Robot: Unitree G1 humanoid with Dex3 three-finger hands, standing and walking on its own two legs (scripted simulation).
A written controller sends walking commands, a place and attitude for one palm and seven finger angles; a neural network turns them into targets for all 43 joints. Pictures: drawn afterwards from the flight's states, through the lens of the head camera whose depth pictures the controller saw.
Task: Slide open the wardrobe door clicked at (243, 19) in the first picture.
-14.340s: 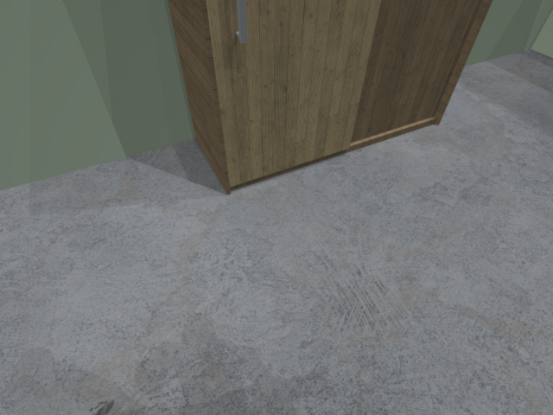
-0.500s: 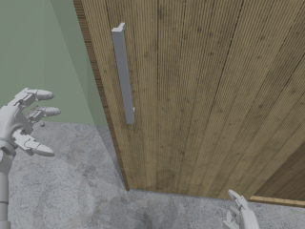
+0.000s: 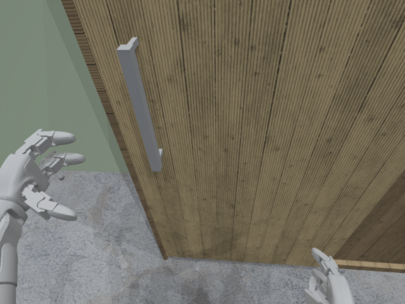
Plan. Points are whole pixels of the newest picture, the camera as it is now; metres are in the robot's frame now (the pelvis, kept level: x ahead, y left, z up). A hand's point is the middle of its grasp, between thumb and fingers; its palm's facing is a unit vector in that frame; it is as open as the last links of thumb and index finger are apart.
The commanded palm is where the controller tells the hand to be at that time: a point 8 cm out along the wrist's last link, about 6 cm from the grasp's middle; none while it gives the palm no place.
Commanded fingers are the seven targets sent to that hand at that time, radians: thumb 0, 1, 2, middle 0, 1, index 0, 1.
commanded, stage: move the hooked fingers beside the handle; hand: left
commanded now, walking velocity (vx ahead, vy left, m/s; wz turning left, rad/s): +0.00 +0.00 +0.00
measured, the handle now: (147, 114) +0.46 +0.17 +0.16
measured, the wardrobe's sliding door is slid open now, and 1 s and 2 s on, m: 0.00 0.00 0.00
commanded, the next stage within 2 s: none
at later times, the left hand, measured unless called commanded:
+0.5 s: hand (71, 159) +0.32 +0.28 +0.15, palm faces +0.05 -1.00 -0.04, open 14.0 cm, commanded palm +0.28 +0.32 +0.16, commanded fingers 0.00 -0.50 0.30 -0.30 -1.20 -0.30 -1.20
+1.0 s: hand (91, 146) +0.36 +0.26 +0.15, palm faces +0.04 -1.00 -0.02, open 14.0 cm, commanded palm +0.33 +0.30 +0.16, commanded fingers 0.00 -0.50 0.30 -0.30 -1.20 -0.30 -1.20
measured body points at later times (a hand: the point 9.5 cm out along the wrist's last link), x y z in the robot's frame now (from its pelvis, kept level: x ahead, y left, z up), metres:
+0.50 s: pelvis +0.00 +0.01 +0.00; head +0.00 -0.01 +0.45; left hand +0.31 +0.33 +0.16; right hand +0.16 -0.24 -0.08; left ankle +0.03 +0.13 -0.73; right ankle -0.04 -0.09 -0.73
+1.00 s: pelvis +0.00 +0.03 +0.00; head +0.00 +0.01 +0.45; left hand +0.35 +0.31 +0.16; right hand +0.15 -0.21 -0.09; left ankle +0.03 +0.13 -0.73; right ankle -0.04 -0.09 -0.73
